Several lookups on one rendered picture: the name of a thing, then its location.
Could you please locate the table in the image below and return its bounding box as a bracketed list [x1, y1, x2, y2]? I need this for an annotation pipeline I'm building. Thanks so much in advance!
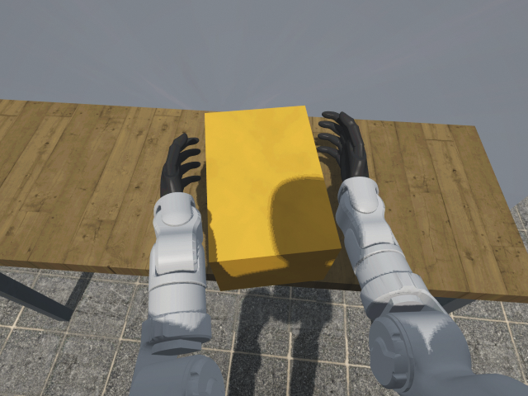
[0, 99, 528, 322]

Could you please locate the left robot hand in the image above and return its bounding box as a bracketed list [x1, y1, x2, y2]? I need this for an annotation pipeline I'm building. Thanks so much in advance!
[160, 133, 201, 198]

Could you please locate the left robot upper arm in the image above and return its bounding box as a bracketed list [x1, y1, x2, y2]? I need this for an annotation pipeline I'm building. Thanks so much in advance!
[130, 355, 225, 396]

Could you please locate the right robot upper arm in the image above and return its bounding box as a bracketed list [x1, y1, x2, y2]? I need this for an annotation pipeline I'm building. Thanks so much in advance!
[369, 311, 528, 396]

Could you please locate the robot right forearm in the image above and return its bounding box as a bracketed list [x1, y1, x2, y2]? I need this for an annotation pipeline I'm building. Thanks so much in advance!
[336, 177, 471, 364]

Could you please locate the carton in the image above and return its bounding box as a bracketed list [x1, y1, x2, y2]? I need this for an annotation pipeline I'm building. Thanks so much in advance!
[205, 106, 342, 291]

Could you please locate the robot left forearm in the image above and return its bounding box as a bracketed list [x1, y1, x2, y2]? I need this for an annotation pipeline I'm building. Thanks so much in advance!
[129, 192, 212, 396]

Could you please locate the right robot hand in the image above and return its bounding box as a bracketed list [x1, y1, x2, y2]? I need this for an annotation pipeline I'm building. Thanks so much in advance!
[317, 111, 369, 182]

